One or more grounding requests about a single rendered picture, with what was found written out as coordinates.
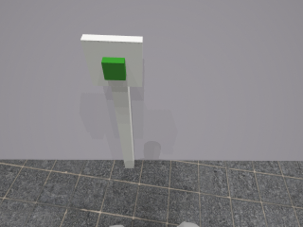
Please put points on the panel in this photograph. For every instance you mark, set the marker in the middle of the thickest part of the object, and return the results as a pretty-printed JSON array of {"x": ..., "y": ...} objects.
[{"x": 95, "y": 47}]

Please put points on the button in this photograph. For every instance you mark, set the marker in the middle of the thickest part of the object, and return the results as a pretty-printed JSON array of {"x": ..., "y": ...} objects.
[{"x": 113, "y": 68}]

